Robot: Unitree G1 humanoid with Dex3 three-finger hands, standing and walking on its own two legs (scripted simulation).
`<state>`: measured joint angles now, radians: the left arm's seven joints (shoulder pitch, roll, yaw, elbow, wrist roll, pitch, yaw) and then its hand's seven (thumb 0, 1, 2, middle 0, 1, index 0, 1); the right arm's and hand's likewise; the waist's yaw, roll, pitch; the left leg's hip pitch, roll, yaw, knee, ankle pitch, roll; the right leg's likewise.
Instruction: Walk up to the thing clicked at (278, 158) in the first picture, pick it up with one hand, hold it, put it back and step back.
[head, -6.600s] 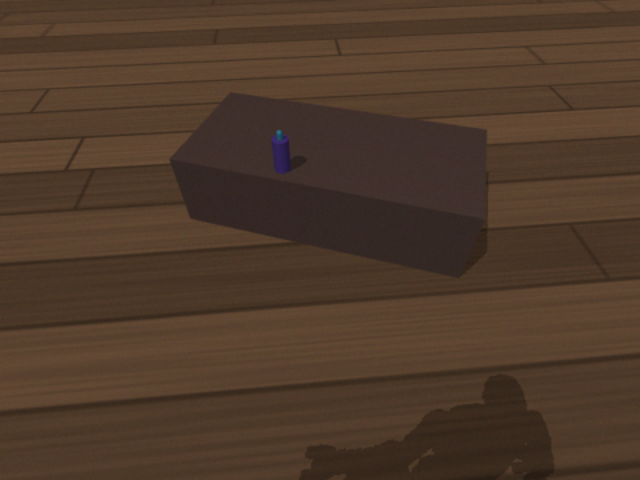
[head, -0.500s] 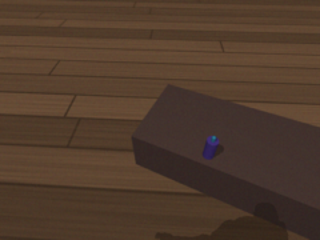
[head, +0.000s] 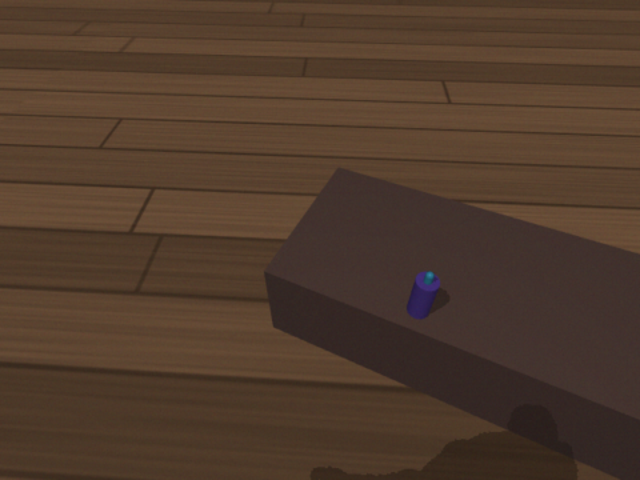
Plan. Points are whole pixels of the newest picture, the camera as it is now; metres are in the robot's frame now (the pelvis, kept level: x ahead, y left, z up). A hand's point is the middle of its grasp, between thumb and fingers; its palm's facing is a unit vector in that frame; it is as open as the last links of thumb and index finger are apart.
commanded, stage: stand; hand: left
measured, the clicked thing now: (423, 292) +0.64 -0.25 -0.37
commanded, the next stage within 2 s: walk up in 0.22 s
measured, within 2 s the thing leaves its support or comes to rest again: neither
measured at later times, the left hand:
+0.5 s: hand out of the picture +0.12 +0.22 -0.16, palm faces -0.17 -0.91 -0.37, open 7.4 cm
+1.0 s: hand (304, 418) +0.26 +0.04 -0.17, palm faces -0.40 -0.87 -0.29, open 7.4 cm
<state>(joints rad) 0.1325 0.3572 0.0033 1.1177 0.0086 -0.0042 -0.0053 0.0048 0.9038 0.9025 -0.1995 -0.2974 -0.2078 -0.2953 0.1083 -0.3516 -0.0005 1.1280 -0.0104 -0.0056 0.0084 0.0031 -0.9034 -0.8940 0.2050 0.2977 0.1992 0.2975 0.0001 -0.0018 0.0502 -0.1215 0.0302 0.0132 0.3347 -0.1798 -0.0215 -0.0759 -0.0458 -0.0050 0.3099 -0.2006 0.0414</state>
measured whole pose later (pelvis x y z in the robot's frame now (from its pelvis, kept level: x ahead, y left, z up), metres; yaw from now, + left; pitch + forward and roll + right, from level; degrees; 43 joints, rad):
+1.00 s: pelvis +0.09 -0.18 -0.02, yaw -21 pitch -4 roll +1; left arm 0.25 0.45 0.10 0.81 0.03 0.07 -0.10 0.01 0.91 0.90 -0.20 -0.30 -0.21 -0.30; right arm 0.41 -0.41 -0.06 0.90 -0.03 -0.10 -0.04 0.00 -0.90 -0.89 0.21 0.30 0.20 0.30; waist -0.02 -0.11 0.11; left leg -0.16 0.10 0.17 0.56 -0.33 -0.03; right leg -0.50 -0.02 0.14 0.98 -0.30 0.00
